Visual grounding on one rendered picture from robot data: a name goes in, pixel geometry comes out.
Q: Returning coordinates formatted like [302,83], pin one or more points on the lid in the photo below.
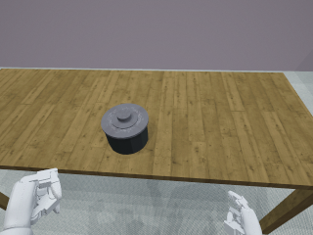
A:
[125,129]

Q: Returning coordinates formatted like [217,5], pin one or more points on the knob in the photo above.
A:
[123,115]

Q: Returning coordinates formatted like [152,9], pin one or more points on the robot right hand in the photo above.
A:
[246,220]

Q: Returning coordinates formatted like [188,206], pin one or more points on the robot left hand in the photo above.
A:
[42,190]

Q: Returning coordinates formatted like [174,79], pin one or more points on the table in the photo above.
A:
[241,128]

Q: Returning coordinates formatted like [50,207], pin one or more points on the pot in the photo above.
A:
[130,145]

